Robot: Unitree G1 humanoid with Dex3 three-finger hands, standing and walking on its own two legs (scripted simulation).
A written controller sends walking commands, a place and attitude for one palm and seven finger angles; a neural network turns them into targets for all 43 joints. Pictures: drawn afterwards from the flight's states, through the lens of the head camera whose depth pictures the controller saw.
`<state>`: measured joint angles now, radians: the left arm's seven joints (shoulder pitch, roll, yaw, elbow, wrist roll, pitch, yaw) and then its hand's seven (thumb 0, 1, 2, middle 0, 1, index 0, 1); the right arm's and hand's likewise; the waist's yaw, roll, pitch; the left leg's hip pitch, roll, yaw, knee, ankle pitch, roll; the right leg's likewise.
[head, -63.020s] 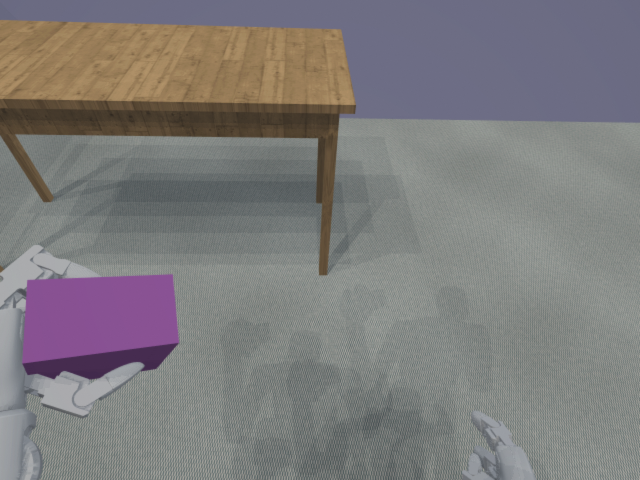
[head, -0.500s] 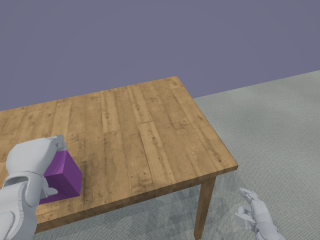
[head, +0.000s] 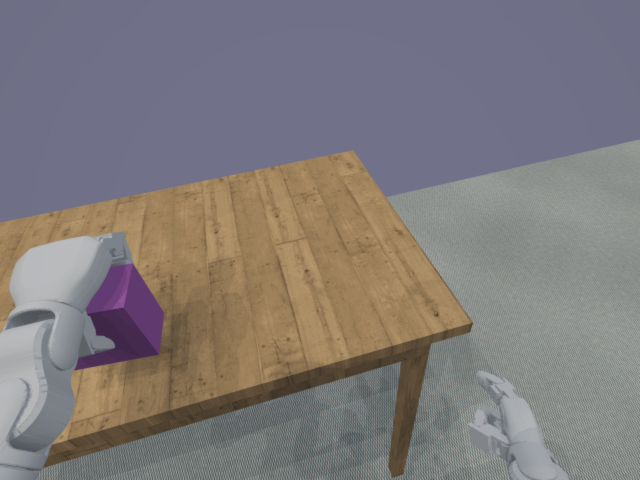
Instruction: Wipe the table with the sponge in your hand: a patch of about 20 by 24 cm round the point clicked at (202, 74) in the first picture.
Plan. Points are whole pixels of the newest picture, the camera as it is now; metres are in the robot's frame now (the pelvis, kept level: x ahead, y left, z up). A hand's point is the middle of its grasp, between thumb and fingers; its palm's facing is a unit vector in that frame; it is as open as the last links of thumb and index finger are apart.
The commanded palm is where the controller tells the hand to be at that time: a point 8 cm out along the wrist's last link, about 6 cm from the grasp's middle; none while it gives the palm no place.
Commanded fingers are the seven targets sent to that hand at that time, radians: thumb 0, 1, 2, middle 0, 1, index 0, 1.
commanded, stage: lift the sponge slowly off the table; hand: left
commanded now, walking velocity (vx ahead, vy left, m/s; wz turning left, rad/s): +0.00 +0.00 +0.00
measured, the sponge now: (103, 326) +0.23 +0.32 +0.10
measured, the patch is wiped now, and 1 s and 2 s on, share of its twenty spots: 1.00 1.00 1.00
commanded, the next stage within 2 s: bring the sponge back beside the body in 0.48 s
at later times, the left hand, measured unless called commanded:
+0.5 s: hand (74, 277) +0.24 +0.33 +0.18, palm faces +0.12 -0.01 -0.99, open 10.3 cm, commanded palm +0.20 +0.32 +0.24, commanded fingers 0.00 0.10 1.30 -1.20 -1.60 -1.20 -1.60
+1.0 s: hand (83, 290) +0.23 +0.31 +0.17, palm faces +0.16 -0.06 -0.99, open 10.3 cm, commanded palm +0.19 +0.31 +0.23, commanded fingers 0.00 0.10 1.30 -1.20 -1.60 -1.20 -1.60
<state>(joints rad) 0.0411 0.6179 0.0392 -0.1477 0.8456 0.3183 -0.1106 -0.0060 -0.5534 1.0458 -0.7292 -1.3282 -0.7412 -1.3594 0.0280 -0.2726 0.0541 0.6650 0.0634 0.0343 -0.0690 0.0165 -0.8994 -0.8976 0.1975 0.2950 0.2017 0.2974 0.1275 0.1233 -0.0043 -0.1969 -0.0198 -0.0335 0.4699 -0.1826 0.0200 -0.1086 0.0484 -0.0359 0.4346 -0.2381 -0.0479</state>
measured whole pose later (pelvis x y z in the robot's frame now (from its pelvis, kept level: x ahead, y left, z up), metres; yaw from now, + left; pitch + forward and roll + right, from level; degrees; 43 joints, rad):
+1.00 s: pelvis +0.00 +0.01 +0.00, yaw +0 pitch -4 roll -1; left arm 0.05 0.61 0.04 -0.27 0.82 0.43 -0.12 -0.01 -0.55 1.05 -0.73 -1.33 -0.74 -1.36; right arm 0.00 -0.26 0.07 0.65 0.07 0.05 -0.06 0.02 -0.90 -0.90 0.20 0.29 0.20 0.30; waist 0.15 0.13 -0.01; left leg -0.21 -0.03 -0.03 0.47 -0.18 0.03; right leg -0.13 0.04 -0.03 0.44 -0.24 -0.04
